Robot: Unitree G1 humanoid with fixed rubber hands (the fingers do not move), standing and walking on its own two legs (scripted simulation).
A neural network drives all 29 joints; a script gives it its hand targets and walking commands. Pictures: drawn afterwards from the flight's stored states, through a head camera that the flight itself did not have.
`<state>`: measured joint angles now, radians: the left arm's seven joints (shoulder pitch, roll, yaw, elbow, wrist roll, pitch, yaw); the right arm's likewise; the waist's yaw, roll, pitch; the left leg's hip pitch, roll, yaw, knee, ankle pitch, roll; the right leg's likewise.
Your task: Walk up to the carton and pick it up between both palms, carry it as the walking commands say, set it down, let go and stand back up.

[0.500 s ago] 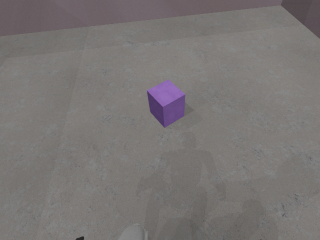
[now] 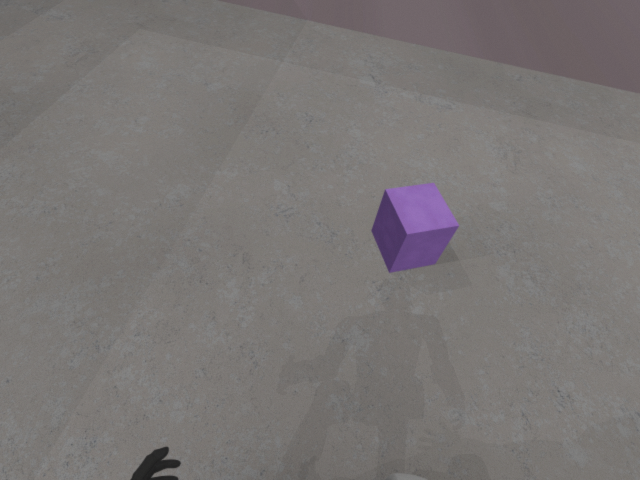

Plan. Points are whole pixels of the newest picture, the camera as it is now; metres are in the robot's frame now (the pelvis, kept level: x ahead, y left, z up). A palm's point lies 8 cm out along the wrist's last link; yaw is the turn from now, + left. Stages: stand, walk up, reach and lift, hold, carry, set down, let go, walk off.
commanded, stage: walk up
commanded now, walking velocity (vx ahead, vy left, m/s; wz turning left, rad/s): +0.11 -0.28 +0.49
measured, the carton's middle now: (411, 228) +1.00 -0.39 -0.66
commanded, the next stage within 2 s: none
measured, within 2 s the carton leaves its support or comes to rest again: neither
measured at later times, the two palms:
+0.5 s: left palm out of the picture +0.07 +0.07 -0.11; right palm out of the picture +0.13 -0.47 -0.16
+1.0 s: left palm out of the picture +0.12 -0.16 -0.13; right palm out of the picture +0.19 -0.68 -0.17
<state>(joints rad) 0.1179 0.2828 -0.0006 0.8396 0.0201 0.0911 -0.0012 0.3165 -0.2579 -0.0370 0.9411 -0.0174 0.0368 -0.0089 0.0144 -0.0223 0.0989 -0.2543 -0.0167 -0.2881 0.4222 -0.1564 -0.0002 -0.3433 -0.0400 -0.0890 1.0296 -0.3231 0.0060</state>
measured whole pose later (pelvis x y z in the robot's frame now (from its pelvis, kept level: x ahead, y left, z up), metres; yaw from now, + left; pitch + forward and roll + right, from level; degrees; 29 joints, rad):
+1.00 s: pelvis +0.12 -0.42 -0.03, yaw +14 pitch -1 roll +1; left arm 0.26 0.22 0.00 0.82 0.03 0.08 -0.04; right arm 0.35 -0.29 -0.06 0.89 -0.04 0.06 -0.08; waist -0.01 0.07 0.05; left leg -0.35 0.18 -0.02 0.81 -0.46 -0.06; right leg -0.35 -0.03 -0.06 0.66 -0.30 -0.01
